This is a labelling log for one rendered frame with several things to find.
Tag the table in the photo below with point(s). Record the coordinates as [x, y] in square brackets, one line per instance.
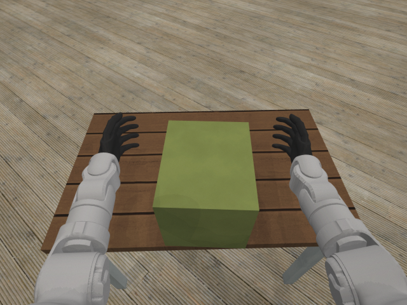
[133, 226]

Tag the robot right forearm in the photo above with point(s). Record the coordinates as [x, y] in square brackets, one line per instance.
[336, 228]

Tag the robot right hand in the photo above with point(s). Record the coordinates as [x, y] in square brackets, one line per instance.
[298, 141]

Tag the robot left upper arm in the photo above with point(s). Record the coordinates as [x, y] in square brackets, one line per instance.
[80, 278]

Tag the robot right upper arm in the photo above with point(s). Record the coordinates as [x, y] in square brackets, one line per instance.
[365, 276]

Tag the carton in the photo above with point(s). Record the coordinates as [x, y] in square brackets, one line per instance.
[206, 193]

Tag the robot left hand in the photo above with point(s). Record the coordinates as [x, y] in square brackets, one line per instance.
[112, 140]

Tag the robot left forearm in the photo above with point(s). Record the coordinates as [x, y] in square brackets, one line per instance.
[86, 228]

